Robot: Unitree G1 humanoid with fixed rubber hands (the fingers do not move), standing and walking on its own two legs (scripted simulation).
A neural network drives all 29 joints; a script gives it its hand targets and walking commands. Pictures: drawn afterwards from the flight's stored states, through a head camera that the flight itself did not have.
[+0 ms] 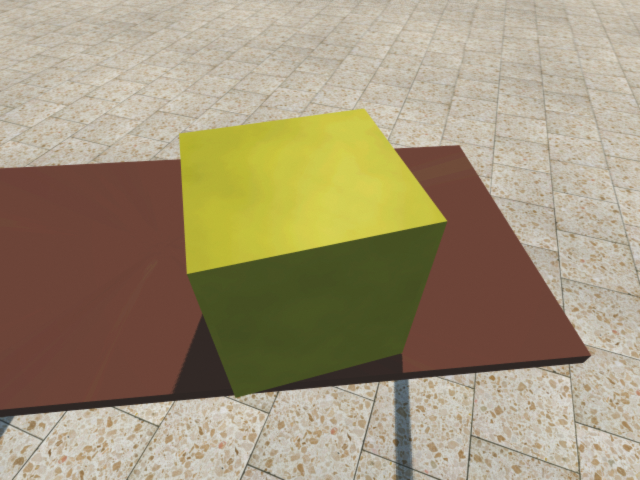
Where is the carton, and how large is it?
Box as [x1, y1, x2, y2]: [179, 109, 446, 397]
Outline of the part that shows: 364,109 179,133 187,275 235,397 400,353 402,351 446,220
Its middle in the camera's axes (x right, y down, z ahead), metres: -0.03 +0.02 +0.52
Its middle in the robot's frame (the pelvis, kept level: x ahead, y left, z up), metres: +0.41 +0.04 +0.08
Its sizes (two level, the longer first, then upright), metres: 0.247 0.233 0.271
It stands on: a table, 0.71 m high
